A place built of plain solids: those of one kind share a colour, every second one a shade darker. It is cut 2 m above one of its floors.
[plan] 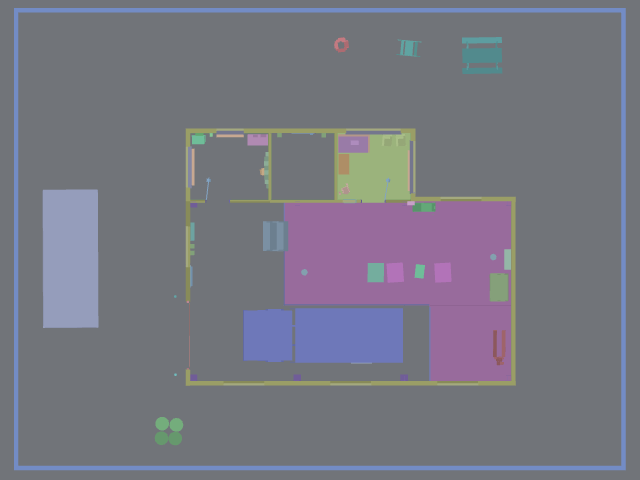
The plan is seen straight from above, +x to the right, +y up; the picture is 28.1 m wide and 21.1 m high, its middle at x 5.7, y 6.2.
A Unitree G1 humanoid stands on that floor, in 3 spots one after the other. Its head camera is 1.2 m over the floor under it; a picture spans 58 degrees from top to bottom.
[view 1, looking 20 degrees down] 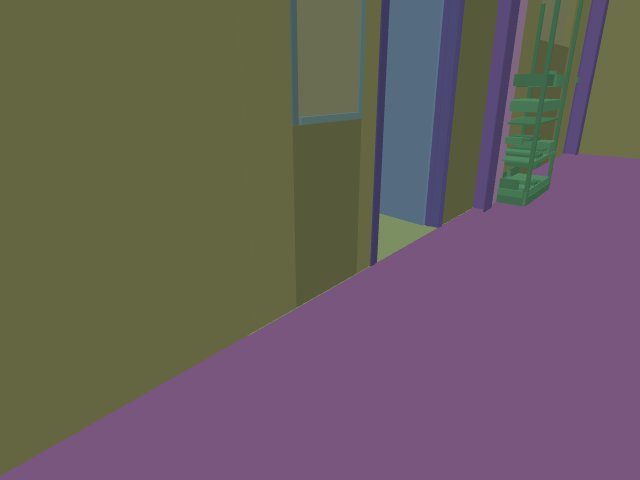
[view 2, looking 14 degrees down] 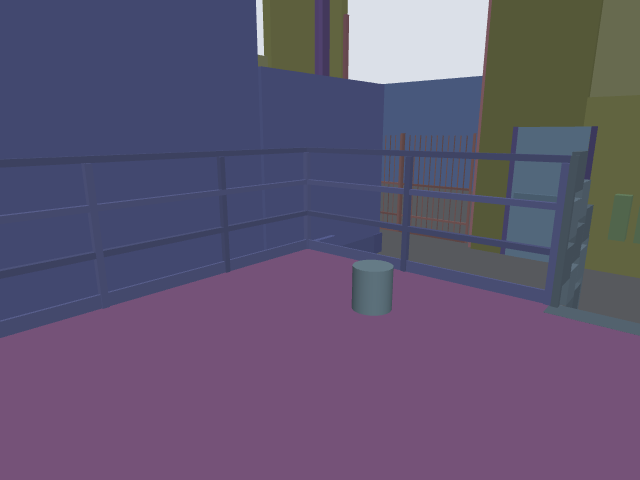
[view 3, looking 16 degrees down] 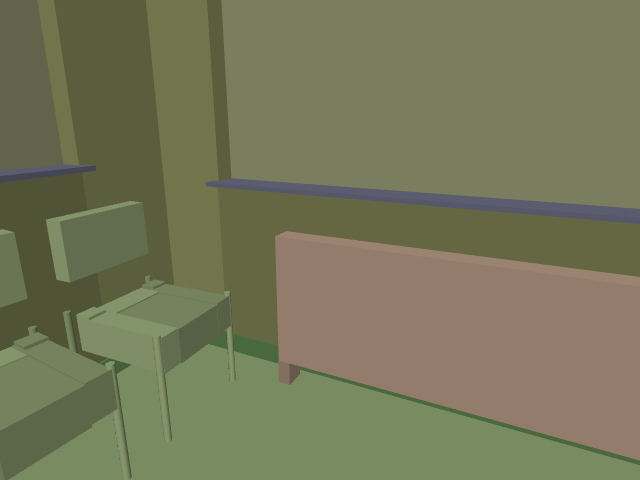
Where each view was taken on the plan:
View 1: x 5.10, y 6.37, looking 39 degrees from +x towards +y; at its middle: wall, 2.49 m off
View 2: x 7.40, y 6.37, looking -139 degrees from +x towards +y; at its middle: box_lorry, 5.05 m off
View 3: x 8.05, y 9.20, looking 26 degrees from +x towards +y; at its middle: radiator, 1.78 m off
